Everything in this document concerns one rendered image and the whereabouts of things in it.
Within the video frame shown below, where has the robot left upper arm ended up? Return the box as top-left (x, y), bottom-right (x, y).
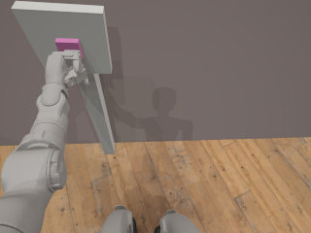
top-left (0, 148), bottom-right (67, 233)

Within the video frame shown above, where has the robot left hand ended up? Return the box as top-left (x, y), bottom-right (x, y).
top-left (45, 50), bottom-right (89, 91)

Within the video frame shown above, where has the right robot thigh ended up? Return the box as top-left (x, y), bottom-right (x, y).
top-left (159, 213), bottom-right (201, 233)

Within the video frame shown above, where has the left robot shin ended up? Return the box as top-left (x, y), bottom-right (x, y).
top-left (115, 205), bottom-right (126, 210)

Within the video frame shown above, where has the button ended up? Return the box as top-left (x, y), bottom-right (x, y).
top-left (55, 38), bottom-right (84, 59)

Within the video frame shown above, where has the robot left forearm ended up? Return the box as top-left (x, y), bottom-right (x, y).
top-left (1, 83), bottom-right (70, 192)

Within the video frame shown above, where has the panel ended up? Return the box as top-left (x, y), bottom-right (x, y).
top-left (11, 1), bottom-right (115, 154)

